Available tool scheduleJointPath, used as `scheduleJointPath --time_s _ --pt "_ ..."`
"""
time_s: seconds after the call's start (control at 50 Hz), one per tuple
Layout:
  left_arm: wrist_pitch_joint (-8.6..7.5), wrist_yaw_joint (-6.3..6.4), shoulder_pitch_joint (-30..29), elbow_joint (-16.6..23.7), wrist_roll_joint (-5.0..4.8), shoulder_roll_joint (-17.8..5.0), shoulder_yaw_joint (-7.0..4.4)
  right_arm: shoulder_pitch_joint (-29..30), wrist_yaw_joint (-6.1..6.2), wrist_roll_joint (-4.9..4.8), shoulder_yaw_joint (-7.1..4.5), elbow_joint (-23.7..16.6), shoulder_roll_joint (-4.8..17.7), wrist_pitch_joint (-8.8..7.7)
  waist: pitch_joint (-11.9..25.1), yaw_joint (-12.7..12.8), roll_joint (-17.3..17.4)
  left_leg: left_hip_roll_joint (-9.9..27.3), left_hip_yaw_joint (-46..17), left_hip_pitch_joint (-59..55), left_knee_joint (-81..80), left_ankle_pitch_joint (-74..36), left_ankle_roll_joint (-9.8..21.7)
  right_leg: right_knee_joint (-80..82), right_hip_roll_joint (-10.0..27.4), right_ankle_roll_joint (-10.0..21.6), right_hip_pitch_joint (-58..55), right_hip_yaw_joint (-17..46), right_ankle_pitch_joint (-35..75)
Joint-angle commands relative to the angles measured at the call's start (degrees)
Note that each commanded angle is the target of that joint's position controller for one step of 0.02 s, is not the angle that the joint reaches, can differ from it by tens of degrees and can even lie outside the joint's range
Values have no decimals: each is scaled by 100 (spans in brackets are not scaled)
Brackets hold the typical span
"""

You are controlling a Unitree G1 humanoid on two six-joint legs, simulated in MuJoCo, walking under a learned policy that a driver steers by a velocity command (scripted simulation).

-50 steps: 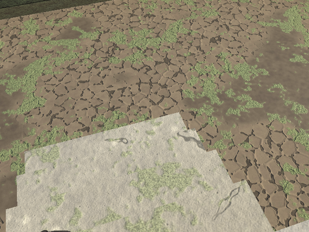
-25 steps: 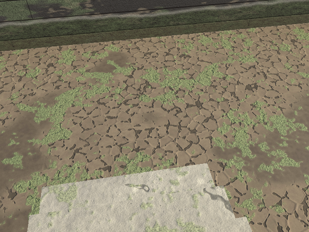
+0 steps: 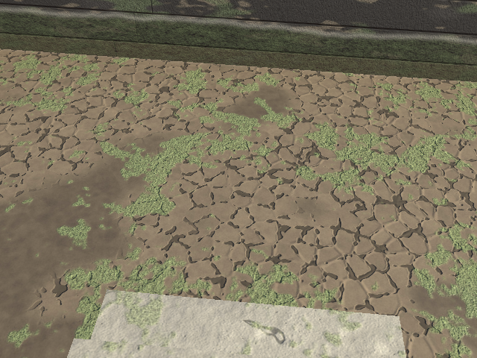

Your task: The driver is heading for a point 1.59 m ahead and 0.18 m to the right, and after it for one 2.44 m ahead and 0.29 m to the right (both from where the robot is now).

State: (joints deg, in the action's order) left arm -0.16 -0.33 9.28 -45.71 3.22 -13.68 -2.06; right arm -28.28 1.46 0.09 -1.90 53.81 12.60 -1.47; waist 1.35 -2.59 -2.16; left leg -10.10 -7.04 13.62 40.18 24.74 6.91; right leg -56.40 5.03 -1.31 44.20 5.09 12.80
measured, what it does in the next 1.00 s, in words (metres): goes down: right foot 0.17 m lower, then left foot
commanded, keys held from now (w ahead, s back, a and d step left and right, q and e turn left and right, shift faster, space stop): q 0.10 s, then no key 0.44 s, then w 0.46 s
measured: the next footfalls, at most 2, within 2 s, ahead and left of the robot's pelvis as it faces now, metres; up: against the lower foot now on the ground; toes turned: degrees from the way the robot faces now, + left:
right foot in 0.22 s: +0.27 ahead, -0.15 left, -0.17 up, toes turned +8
left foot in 0.96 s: +0.23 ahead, +0.10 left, -0.17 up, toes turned +5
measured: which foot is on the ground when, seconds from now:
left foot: down 0.00-0.22, up 0.24-0.94, down 0.96-1.00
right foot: up 0.00-0.20, down 0.22-0.94, up 0.96-1.00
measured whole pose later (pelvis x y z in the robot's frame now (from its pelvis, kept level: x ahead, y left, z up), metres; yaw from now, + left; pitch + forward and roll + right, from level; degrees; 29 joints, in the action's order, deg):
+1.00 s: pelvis +0.16 +0.00 -0.17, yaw +8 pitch -2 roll -2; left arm 2.8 0.6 23.4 -51.1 1.5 -16.0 -3.6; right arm -15.2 0.2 -0.2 -0.3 44.4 13.6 0.0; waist 2.6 0.1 -1.1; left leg -0.5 -0.1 19.8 39.5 20.3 1.0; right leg -57.6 -5.2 5.1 27.8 9.4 -32.9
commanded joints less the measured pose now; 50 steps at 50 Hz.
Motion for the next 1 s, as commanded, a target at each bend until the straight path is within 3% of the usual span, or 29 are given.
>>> scheduleJointPath --time_s 0.02,0.1,0.16,0.18,0.2,0.22,0.24,0.26,0.28,0.3,0.32,0.34,0.36,0.38,0.4,0.46,0.5,0.56,0.64,0.74,0.8,0.84,0.88,0.9,0.92,0.94,0.96,0.98,1.0 --pt "-136 -95 -522 516 50 -371 -167 118 140 44 -78 -497 561 -13 -474 63 404 1138 -2036 667 -235 -1239 1024 962 -335 26 -180 70 1139" --pt "-246 -94 -776 718 -62 -94 -40 336 155 76 -76 -772 664 79 -429 -196 695 625 -1584 1309 589 -1467 567 2335 -770 46 -1814 -209 975" --pt "-351 4 -300 570 -303 -161 -43 77 316 189 -37 -702 487 180 -652 -365 943 539 -1722 508 1456 -1406 454 4289 -121 101 -2231 354 1493" --pt "-383 52 276 324 -362 -250 -120 104 376 212 -41 -640 537 232 -647 -126 683 442 -1602 532 2214 -1412 380 5085 74 128 -2804 323 2128" --pt "-408 85 990 64 -342 -331 -191 68 310 176 -69 -628 635 233 -388 100 336 307 -1237 787 3132 -1105 249 5275 135 76 -3805 45 2524" --pt "-362 92 1690 -230 -292 -580 -273 -175 184 102 -73 -631 551 206 18 215 -217 66 -722 1512 4208 525 96 4689 359 3 -5069 35 3250" --pt "-319 26 2350 -317 -191 -830 -265 -957 107 -137 -124 -580 323 196 1135 119 -1155 -372 -53 3165 6636 3746 -223 1911 1191 293 -7300 386 5909" --pt "-270 -74 2467 -360 -358 -931 -256 -1236 162 -304 -102 -587 495 192 1756 236 -1304 -137 65 4199 8040 3882 -323 1247 1822 976 -7897 933 5268" --pt "-261 -108 2475 -322 -504 -783 -214 -692 214 -142 -70 -605 492 203 1568 470 -864 16 130 4740 8506 3318 -397 1782 1885 1351 -7258 1149 4290" --pt "-282 -10 1997 -236 -488 -774 -152 57 209 9 -29 -807 519 250 1360 508 -729 198 332 4880 8653 2530 -552 2569 2051 1929 -6357 1564 2289" --pt "-255 129 1481 -107 -435 -664 -113 941 187 236 -59 -1017 630 313 814 551 -429 339 285 4961 8654 1703 -599 3288 2055 2248 -5202 1896 777" --pt "-230 175 1310 -81 -284 -464 51 1553 192 246 -43 -1200 695 438 307 516 -181 420 14 4562 8130 918 -620 3561 1844 2207 -3933 1674 96" --pt "-199 152 1276 -151 -182 -411 134 1679 188 232 -7 -1241 533 565 43 380 -214 315 89 4250 8162 720 -609 3562 1586 2102 -3019 1464 131" --pt "-182 129 1331 -203 -162 -396 193 1586 192 220 28 -1183 378 656 -103 248 -184 240 132 4124 8150 620 -600 3520 1319 1971 -2527 1196 39" --pt "-218 141 1209 -217 -234 -408 217 1571 140 265 34 -1197 278 641 -264 61 -55 169 -19 4331 7631 -312 -688 3203 801 1610 -2248 783 -501" --pt "-238 142 1468 -333 -254 -509 284 1599 215 291 60 -1238 60 660 215 72 -401 -67 44 4809 8217 -449 -925 2877 744 1557 -2553 905 164" --pt "-227 221 1477 -349 -330 -390 383 2110 273 253 109 -1468 -37 692 79 118 -288 8 -138 5245 7733 -696 -1090 2860 751 1507 -2638 985 -607" --pt "-149 334 1843 -373 -235 -417 434 2501 212 260 158 -1621 -85 808 101 411 -335 -3 20 5454 7662 -706 -1263 3100 687 1572 -2731 1324 -2136" --pt "-153 349 2166 -498 -220 -521 350 2680 121 287 156 -1689 51 770 -64 637 -399 226 -124 5741 7066 -670 -1236 3528 749 1582 -3269 1841 -4527" --pt "-191 364 2202 -549 -209 -722 151 2945 -27 284 171 -1892 136 607 -324 692 -292 769 -81 5486 5510 -1006 -1203 3863 903 1655 -3475 2142 -5608" --pt "-83 356 1741 -362 -252 -837 32 3097 -209 225 231 -2018 123 479 -392 645 -277 1274 311 3799 2909 -1338 -1176 4236 805 1481 -2646 1886 -6059" --pt "69 284 1518 -244 -291 -1073 -100 2845 -336 37 205 -1858 151 416 -292 689 -587 1144 677 1316 947 -890 -946 4601 641 1338 -1461 1309 -6021" --pt "215 161 1397 -229 -262 -1282 -225 2046 -391 -84 122 -1573 293 421 -291 389 -1061 853 1035 -88 611 -657 -665 4758 732 1273 -1052 1195 -6403" --pt "285 138 1096 -143 -200 -1158 -233 1376 -350 -139 68 -1337 389 421 -413 -3 -912 873 1079 -559 58 -643 -564 4363 562 1181 -929 1029 -6575" --pt "323 152 988 -85 -104 -910 -219 603 -255 -164 2 -1004 447 408 -502 -339 -383 898 1157 -1123 -646 -267 -552 3481 221 1081 -751 733 -6616" --pt "318 146 804 -73 -16 -534 -193 -315 -149 -104 -5 -627 448 329 -724 -681 578 1030 1008 -1844 -941 369 -628 1821 -336 964 -70 224 -6036" --pt "253 87 279 34 -85 60 -84 -1337 -117 -70 37 -378 611 160 -1068 -1080 1421 1943 -995 -2117 -1086 2187 -610 -803 -1199 719 1548 134 -5686" --pt "117 21 396 287 -286 100 -85 -1510 -53 0 -75 -259 1252 125 -1048 -767 1393 2919 -3504 -2287 -2692 3581 -477 -1367 -1838 694 2906 1036 -4998" --pt "22 19 -17 409 -171 -324 -208 -1217 64 48 -197 -274 1557 127 -1163 -675 928 3149 -4229 -1859 -3423 4406 -524 -1513 -1684 637 3080 1259 -4339"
